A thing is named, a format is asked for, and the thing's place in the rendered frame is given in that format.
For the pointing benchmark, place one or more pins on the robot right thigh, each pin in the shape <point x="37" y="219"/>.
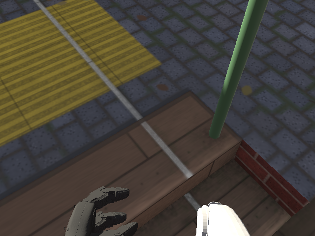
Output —
<point x="219" y="220"/>

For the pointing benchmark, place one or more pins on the robot left hand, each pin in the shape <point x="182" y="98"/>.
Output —
<point x="84" y="220"/>

